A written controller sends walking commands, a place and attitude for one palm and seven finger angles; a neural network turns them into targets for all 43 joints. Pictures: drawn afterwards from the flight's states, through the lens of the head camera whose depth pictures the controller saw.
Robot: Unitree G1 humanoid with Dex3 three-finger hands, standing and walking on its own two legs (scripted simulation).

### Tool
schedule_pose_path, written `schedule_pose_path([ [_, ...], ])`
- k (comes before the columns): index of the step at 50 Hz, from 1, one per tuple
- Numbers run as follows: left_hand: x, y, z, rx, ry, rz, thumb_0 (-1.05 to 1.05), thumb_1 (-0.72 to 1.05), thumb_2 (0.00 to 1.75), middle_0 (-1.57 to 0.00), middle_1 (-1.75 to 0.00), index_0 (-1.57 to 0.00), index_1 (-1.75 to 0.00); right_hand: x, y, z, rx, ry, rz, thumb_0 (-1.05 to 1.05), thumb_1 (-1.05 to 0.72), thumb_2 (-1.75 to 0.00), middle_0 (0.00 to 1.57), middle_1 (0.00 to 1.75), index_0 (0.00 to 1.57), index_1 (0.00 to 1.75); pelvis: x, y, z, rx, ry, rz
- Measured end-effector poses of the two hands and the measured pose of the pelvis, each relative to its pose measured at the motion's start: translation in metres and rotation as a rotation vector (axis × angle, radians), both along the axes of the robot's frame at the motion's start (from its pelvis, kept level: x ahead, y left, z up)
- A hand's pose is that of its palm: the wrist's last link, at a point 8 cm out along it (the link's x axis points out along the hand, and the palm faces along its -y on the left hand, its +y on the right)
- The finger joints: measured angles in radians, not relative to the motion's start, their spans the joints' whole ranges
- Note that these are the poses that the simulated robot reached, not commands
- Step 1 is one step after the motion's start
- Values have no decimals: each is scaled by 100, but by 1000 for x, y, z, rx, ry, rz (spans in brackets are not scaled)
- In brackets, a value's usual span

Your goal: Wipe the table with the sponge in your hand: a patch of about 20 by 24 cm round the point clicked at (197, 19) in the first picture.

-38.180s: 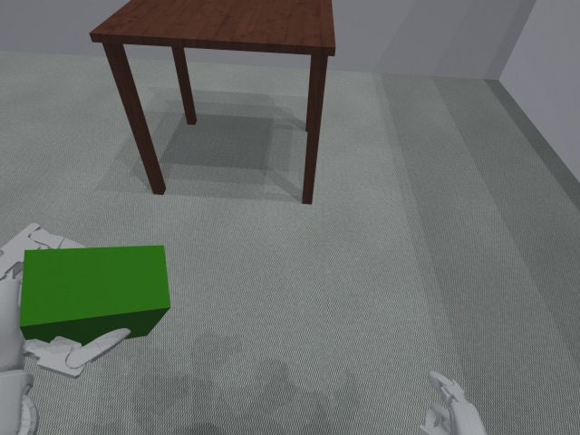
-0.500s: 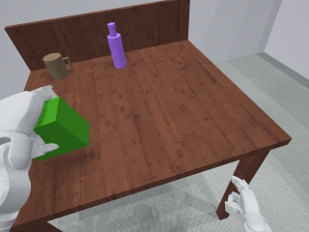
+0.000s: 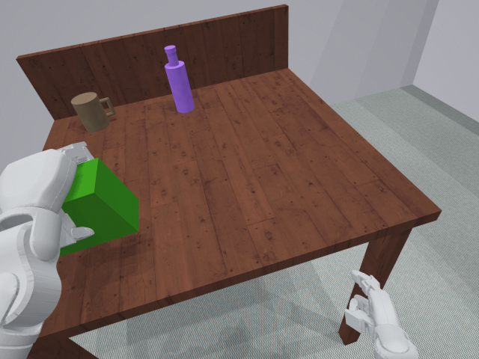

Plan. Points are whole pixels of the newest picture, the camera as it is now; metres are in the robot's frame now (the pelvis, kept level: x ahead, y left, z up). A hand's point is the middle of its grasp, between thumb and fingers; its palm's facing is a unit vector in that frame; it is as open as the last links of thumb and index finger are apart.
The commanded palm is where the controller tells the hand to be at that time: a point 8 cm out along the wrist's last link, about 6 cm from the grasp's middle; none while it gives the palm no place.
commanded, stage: turn the palm down, sponge in hand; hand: left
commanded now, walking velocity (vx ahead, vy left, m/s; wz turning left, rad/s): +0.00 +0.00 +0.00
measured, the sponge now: (86, 215) +0.25 +0.29 +0.15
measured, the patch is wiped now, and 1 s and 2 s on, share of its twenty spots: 0.00 0.00 0.00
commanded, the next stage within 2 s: move the sponge above the wiping area in 0.12 s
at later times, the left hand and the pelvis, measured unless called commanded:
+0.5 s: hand (83, 200) +0.25 +0.28 +0.19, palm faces +0.19 -0.08 -0.98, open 10.4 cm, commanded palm +0.20 +0.27 +0.25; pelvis +0.00 +0.00 +0.00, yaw +0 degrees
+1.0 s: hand (95, 200) +0.27 +0.28 +0.17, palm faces +0.18 -0.10 -0.98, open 10.4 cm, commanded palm +0.22 +0.28 +0.24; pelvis +0.01 +0.01 +0.00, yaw +0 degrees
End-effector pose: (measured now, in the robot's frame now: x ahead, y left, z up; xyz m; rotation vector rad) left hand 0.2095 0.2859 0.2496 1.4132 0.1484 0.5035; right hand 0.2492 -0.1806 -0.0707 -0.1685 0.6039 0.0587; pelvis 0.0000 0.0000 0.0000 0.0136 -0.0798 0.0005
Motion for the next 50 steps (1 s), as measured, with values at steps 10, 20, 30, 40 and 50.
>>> schedule_pose_path([
  [10,1,-10,-3,11,22,-19,0,-53,104,-70,-131,-72,-130,1,-3,-1,6,-6,7,2,-90,-90,20,30,23,32,1,-5,0,3,-3,1],
  [20,7,-7,-6,5,33,-2,0,-53,104,-70,-131,-71,-130,2,-4,-1,8,-5,4,2,-90,-90,20,30,24,32,2,-5,0,2,1,4],
  [30,13,-9,-16,0,55,-27,0,-53,104,-70,-131,-71,-130,2,-4,0,0,1,-1,2,-90,-90,20,30,24,33,5,-1,1,2,3,0],
  [40,20,-1,-23,-14,67,-7,0,-53,104,-70,-131,-71,-130,2,-2,1,-10,7,-12,2,-90,-90,20,30,24,33,5,4,2,-1,6,4],
  [50,28,-9,-28,-17,68,-49,0,-53,104,-70,-131,-71,-130,1,1,2,-4,13,-23,2,-90,-90,20,30,22,32,7,9,3,-1,6,-3],
])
